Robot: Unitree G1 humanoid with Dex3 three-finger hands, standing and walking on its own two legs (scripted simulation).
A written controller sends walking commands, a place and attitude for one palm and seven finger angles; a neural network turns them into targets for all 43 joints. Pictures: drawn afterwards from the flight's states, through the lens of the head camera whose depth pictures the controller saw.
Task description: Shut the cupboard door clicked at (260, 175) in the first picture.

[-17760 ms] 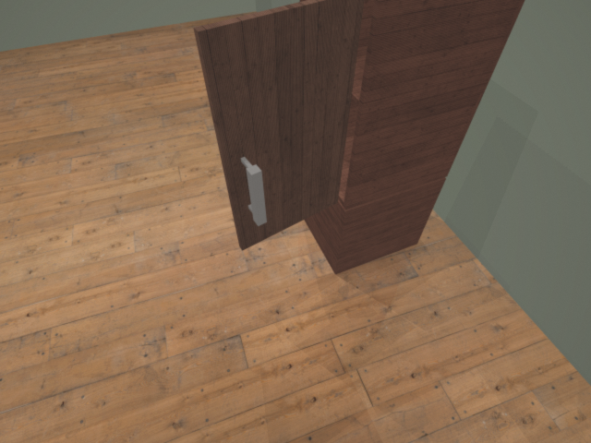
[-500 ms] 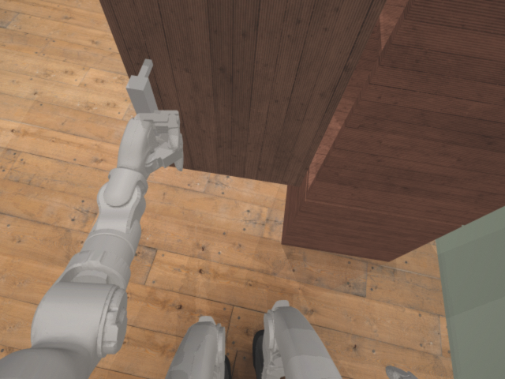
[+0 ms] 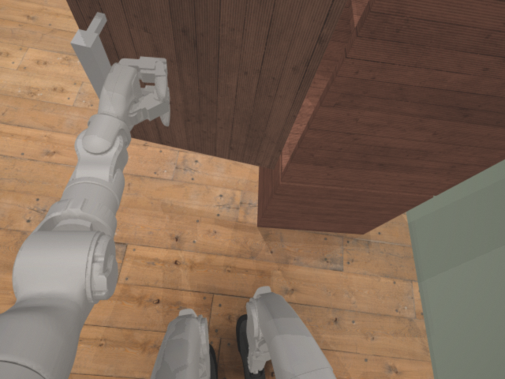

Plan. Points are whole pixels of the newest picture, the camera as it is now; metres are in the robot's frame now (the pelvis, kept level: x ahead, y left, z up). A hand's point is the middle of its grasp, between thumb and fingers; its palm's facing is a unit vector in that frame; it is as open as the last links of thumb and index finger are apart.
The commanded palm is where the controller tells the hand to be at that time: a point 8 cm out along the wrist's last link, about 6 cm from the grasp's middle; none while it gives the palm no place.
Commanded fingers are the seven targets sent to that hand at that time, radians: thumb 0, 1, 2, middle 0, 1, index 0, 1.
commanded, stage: push the door shut along its arc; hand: left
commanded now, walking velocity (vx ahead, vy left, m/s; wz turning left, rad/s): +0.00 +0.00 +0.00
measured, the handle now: (111, 75) +0.58 +0.15 +0.04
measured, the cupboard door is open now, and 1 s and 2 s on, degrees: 82 61 61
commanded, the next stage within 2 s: pull the fist back off the door in 0.68 s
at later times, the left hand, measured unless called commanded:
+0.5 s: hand (174, 84) +0.55 +0.05 +0.05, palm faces -0.41 -0.91 -0.05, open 3.1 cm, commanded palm +0.58 +0.07 +0.04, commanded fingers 0.00 0.90 0.90 -1.30 -1.50 -1.30 -1.50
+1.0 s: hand (192, 60) +0.61 +0.02 +0.03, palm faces +0.05 -1.00 -0.02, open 3.2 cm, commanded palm +0.57 +0.04 +0.04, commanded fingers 0.00 0.90 0.90 -1.30 -1.50 -1.30 -1.50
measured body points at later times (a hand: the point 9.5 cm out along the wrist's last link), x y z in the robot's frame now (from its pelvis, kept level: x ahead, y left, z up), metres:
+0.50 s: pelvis +0.00 -0.01 -0.01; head +0.19 +0.02 +0.40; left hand +0.57 +0.10 +0.05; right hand +0.00 -0.28 -0.11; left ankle +0.01 +0.06 -0.59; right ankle +0.07 -0.08 -0.59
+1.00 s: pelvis +0.00 -0.01 -0.02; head +0.22 +0.01 +0.37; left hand +0.60 +0.08 +0.04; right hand -0.07 -0.23 -0.12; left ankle +0.01 +0.06 -0.59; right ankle +0.07 -0.08 -0.59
